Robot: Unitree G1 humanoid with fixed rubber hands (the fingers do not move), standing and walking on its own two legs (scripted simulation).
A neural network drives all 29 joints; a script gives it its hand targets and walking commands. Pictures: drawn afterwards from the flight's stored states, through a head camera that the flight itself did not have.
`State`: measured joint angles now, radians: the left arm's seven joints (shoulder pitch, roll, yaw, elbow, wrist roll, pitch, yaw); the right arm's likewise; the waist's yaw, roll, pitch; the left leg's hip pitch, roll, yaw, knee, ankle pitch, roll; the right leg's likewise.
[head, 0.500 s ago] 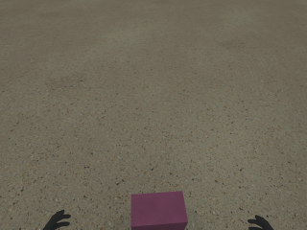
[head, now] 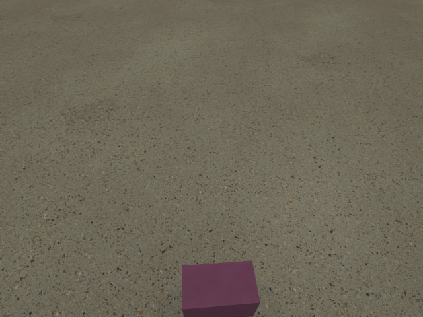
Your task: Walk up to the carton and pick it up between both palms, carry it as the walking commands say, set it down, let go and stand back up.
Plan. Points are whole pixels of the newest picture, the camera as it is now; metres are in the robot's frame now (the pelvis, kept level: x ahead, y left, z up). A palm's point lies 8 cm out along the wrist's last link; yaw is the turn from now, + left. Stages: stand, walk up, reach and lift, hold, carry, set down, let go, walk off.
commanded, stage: stand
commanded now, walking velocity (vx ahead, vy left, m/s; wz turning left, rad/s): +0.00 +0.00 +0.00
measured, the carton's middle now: (218, 291) +0.38 -0.02 -0.68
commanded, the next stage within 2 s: none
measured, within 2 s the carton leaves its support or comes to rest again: neither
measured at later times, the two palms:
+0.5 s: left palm out of the picture +0.05 +0.29 -0.11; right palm out of the picture +0.05 -0.29 -0.11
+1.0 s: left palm out of the picture +0.06 +0.29 -0.11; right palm out of the picture +0.05 -0.30 -0.11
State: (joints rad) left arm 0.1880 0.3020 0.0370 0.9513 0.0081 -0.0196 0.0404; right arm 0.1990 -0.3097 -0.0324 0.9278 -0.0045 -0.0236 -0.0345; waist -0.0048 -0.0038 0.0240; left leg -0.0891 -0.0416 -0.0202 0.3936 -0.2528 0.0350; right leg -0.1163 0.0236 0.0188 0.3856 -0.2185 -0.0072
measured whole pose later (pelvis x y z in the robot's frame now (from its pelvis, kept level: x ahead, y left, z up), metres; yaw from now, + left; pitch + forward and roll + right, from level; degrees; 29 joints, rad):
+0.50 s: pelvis -0.02 +0.00 +0.00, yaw +0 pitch -3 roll +0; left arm 0.19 0.32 0.02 1.02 0.00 -0.02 0.04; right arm 0.20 -0.32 -0.03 0.99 0.00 -0.03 -0.03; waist 0.00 0.00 0.03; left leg -0.09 -0.04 -0.02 0.35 -0.20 0.03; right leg -0.12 0.02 0.03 0.35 -0.17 0.00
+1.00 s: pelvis -0.02 +0.00 +0.00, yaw +0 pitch -3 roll +0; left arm 0.17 0.34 0.02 1.02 0.00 -0.03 0.03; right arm 0.18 -0.34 -0.02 1.00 0.01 -0.03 -0.03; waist 0.00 0.00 0.03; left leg -0.09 -0.04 -0.02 0.34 -0.19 0.03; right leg -0.12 0.02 0.03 0.34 -0.16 -0.01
